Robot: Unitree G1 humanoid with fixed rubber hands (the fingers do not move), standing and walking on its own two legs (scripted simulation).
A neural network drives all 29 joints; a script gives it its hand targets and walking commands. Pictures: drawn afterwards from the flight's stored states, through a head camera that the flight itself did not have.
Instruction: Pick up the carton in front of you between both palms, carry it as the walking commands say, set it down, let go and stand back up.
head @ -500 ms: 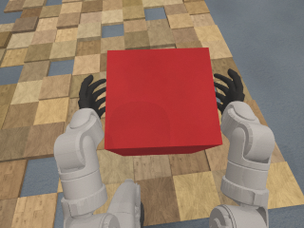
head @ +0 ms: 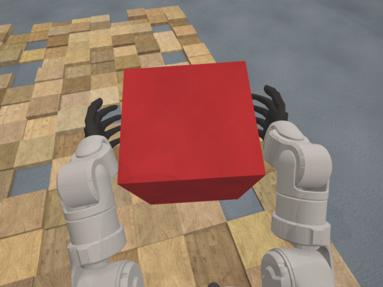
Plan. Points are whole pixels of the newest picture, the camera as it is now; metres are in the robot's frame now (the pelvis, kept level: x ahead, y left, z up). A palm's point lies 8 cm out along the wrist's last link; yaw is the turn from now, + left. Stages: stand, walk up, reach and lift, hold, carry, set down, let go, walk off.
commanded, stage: carry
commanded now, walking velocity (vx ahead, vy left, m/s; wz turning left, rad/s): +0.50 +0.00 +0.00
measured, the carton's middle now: (190, 144) +0.37 -0.01 +0.10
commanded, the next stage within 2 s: none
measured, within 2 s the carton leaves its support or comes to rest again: neither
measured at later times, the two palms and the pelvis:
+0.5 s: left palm (123, 86) +0.65 +0.16 +0.06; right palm (225, 79) +0.65 -0.15 +0.06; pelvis +0.32 +0.01 -0.02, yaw +0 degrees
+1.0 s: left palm (132, 10) +0.95 +0.12 +0.16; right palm (218, 4) +0.98 -0.18 +0.15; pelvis +0.64 -0.04 +0.02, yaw +1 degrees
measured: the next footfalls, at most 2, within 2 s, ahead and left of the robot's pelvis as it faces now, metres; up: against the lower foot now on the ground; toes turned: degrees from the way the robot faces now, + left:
right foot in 0.02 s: +0.16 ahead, -0.08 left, -0.04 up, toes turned -4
left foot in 0.44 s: +0.46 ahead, +0.10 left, -0.01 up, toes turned +6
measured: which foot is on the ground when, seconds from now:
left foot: down 0.00-0.04, up 0.06-0.42, down 0.44-0.84, up 0.86-1.00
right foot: up 0.00-0.00, down 0.02-0.46, up 0.48-0.80, down 0.82-1.00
